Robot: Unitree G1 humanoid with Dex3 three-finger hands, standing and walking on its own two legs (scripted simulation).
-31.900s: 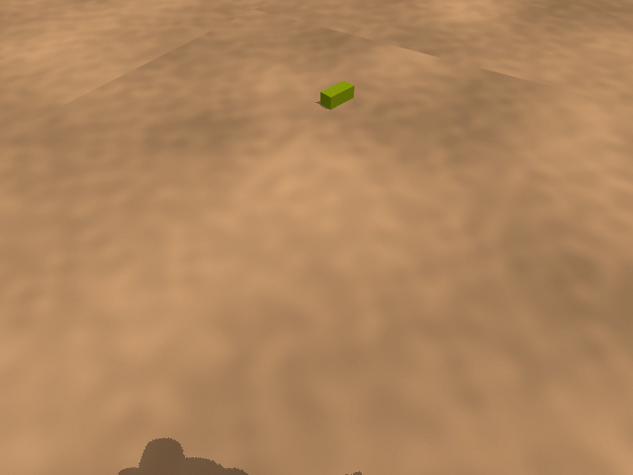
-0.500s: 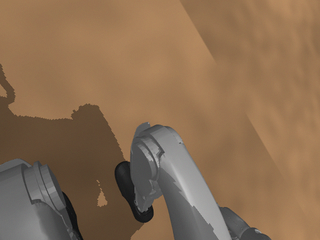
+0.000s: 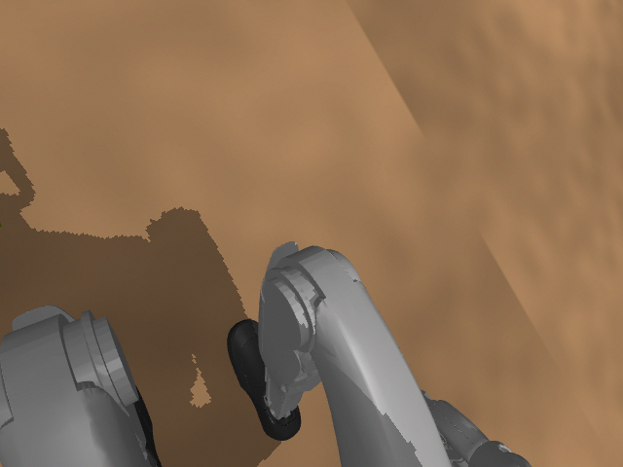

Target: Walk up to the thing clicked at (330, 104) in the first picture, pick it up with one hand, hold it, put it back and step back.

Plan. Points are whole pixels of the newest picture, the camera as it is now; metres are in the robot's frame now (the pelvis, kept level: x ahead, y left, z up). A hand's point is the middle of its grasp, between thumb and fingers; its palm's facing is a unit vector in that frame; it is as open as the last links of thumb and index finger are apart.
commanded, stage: settle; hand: left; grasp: from above
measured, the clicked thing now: out of the picture +0.44 +0.37 -0.26
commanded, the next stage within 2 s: lift in 0.66 s
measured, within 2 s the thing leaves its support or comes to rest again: leaves its support in 0.06 s
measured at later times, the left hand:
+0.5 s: hand out of the picture +0.42 +0.36 -0.14, palm faces -0.45 -0.12 -0.89, open 11.3 cm
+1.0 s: hand out of the picture +0.41 +0.37 -0.08, palm faces -0.45 -0.14 -0.88, open 11.3 cm
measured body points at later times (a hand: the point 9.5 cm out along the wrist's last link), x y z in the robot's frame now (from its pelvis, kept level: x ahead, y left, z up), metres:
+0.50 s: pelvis +0.00 +0.00 +0.03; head +0.23 +0.10 +0.40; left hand +0.44 +0.37 -0.09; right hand +0.11 -0.25 -0.07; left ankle +0.07 +0.12 -0.27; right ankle +0.11 -0.09 -0.27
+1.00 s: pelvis +0.00 +0.00 +0.06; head +0.21 +0.10 +0.45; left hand +0.43 +0.37 -0.03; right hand +0.09 -0.26 -0.04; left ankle +0.07 +0.12 -0.27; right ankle +0.11 -0.09 -0.27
